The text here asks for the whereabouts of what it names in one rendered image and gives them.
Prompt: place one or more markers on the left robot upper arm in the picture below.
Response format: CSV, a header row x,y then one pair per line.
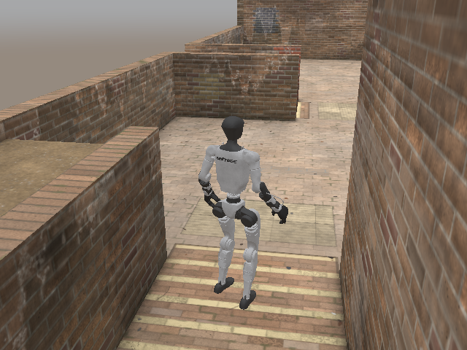
x,y
208,163

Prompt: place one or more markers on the right robot forearm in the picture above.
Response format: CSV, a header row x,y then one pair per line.
x,y
269,199

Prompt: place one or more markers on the left robot hand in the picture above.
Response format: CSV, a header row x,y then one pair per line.
x,y
213,196

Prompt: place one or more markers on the left robot shin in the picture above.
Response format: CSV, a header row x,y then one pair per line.
x,y
224,258

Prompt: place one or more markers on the left robot forearm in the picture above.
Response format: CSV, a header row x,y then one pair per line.
x,y
206,187

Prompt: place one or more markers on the right robot foot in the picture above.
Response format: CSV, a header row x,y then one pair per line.
x,y
245,303

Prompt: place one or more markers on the right robot hand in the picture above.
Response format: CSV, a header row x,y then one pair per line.
x,y
282,214

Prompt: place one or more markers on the right robot upper arm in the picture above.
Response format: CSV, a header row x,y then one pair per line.
x,y
253,160

